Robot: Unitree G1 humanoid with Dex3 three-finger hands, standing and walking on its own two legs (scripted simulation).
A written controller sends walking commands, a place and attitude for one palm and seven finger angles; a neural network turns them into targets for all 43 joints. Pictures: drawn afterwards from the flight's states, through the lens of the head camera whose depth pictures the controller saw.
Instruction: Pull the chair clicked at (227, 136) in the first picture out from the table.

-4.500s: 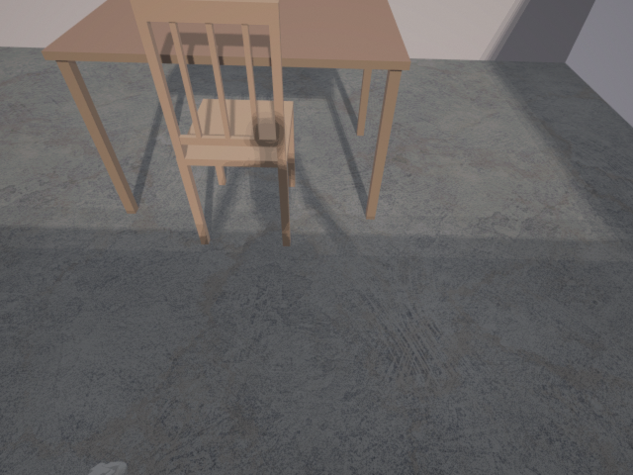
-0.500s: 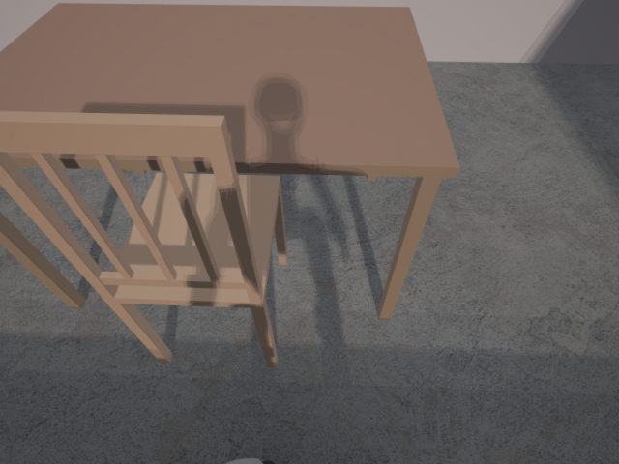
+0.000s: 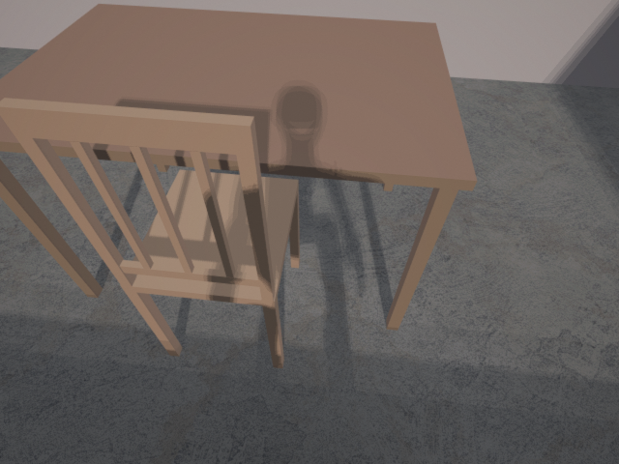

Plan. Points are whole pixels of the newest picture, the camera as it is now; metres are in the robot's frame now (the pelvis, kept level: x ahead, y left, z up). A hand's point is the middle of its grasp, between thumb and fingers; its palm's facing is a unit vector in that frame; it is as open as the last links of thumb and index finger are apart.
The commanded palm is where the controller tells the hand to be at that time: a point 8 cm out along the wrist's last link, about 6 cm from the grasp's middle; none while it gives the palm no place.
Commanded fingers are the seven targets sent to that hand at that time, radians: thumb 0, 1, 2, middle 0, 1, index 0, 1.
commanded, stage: come to a stop and stand still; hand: left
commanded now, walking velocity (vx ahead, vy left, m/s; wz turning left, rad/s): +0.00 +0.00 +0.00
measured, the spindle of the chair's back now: (167, 217) +0.53 +0.32 -0.06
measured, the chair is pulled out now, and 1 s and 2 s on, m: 0.00 0.00 0.00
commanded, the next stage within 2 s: look again from close up in 0.56 s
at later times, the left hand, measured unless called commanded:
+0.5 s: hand out of the picture -0.01 +0.20 -0.18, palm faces +0.00 -0.98 -0.17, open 7.3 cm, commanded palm none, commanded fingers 0.00 0.90 0.90 -0.20 -0.30 -0.20 -0.30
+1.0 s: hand out of the picture -0.02 +0.19 -0.17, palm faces +0.00 -0.98 -0.20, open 7.3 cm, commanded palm none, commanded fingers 0.00 0.90 0.90 -0.20 -0.30 -0.20 -0.30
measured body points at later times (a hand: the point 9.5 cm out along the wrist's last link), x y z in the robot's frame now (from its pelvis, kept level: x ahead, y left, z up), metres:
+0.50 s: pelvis +0.00 +0.03 +0.01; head +0.00 +0.04 +0.46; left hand -0.01 +0.25 -0.16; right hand -0.02 -0.18 -0.15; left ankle -0.03 +0.13 -0.74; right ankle -0.02 -0.11 -0.74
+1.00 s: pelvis -0.02 +0.02 +0.00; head -0.02 +0.01 +0.45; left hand -0.02 +0.24 -0.16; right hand -0.02 -0.19 -0.17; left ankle -0.03 +0.13 -0.74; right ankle -0.02 -0.11 -0.74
